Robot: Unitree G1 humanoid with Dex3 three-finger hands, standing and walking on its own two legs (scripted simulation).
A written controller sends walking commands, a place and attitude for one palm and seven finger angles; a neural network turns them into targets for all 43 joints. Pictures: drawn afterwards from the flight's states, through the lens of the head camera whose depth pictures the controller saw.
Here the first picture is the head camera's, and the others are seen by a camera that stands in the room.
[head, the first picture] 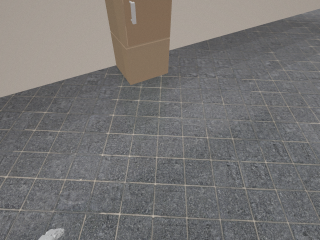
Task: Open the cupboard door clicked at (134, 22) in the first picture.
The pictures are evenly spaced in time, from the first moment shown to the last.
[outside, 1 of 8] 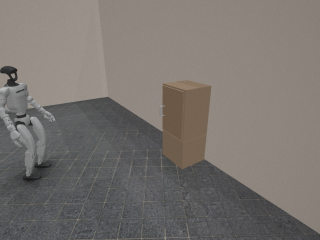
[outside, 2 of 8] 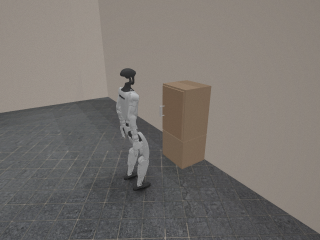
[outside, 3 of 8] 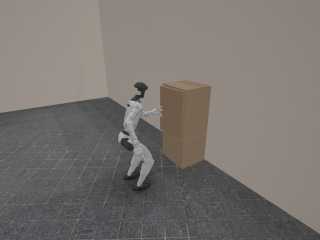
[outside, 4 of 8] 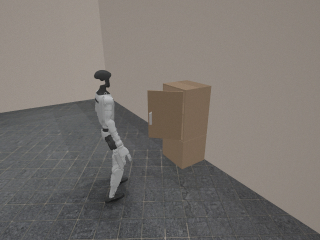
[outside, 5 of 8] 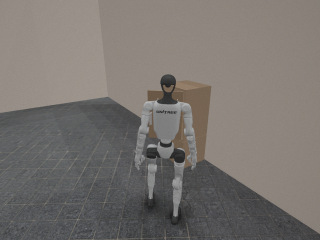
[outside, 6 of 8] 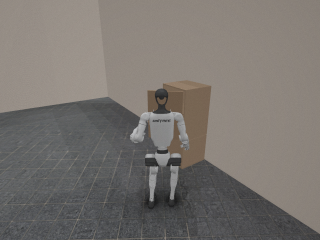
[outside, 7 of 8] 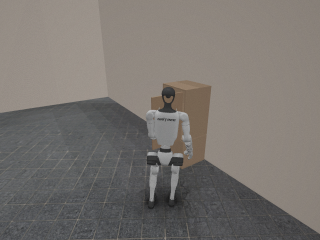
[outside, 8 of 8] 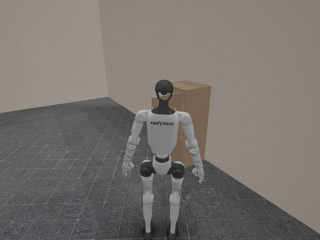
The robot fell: no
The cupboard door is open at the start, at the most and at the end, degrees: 0 93 93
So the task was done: yes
